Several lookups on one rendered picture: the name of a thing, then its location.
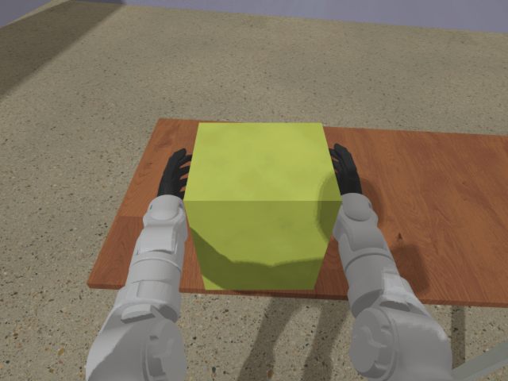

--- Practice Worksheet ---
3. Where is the robot left forearm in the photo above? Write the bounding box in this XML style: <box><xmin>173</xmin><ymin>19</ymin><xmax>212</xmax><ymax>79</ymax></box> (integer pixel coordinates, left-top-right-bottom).
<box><xmin>86</xmin><ymin>194</ymin><xmax>188</xmax><ymax>379</ymax></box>

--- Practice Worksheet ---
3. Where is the right robot hand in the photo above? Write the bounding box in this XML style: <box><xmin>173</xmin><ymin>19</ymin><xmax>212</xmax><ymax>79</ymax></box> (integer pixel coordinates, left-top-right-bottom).
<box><xmin>329</xmin><ymin>144</ymin><xmax>362</xmax><ymax>195</ymax></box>

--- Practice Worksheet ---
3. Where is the robot left upper arm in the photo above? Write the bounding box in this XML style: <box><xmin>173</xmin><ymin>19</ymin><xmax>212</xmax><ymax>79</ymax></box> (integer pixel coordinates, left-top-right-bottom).
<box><xmin>87</xmin><ymin>317</ymin><xmax>187</xmax><ymax>381</ymax></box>

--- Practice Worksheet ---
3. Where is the robot right forearm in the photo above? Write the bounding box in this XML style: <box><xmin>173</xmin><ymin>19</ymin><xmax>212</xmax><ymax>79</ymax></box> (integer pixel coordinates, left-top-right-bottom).
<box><xmin>333</xmin><ymin>193</ymin><xmax>452</xmax><ymax>351</ymax></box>

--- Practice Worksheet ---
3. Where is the table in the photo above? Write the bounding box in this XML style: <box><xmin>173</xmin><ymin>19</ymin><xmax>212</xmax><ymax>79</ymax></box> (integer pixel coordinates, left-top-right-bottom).
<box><xmin>87</xmin><ymin>118</ymin><xmax>508</xmax><ymax>381</ymax></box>

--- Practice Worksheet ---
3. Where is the carton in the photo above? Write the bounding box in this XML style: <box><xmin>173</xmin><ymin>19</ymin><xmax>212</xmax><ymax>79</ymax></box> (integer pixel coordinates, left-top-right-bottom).
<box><xmin>183</xmin><ymin>123</ymin><xmax>342</xmax><ymax>290</ymax></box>

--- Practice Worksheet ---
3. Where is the robot right upper arm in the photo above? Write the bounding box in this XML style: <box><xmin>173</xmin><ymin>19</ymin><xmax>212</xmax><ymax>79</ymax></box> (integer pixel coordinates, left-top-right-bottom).
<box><xmin>348</xmin><ymin>306</ymin><xmax>467</xmax><ymax>381</ymax></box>

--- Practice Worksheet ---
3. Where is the left robot hand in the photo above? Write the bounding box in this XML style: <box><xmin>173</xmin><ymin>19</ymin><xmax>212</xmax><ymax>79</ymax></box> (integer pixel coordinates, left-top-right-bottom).
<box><xmin>157</xmin><ymin>148</ymin><xmax>193</xmax><ymax>200</ymax></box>

